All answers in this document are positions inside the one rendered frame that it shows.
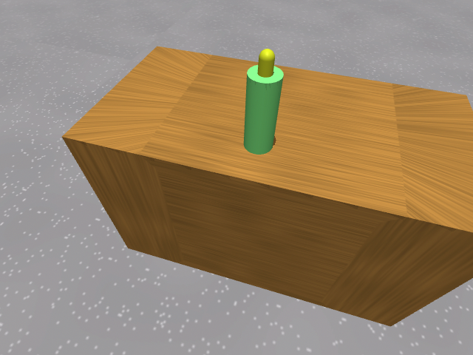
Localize bottle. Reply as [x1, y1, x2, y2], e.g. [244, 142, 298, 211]
[244, 49, 284, 155]

